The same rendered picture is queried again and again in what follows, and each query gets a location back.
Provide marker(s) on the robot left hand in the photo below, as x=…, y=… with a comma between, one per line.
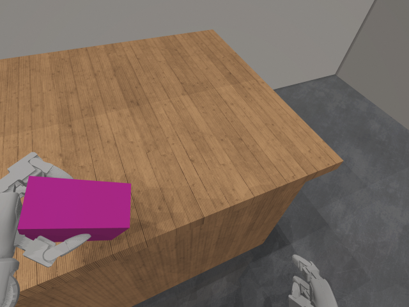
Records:
x=12, y=189

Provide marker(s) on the sponge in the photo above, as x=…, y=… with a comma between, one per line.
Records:
x=60, y=208

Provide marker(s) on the robot right hand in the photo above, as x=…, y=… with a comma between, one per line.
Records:
x=317, y=293

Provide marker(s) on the table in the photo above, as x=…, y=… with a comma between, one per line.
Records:
x=213, y=155

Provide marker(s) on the robot left forearm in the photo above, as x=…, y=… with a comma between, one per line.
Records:
x=9, y=286

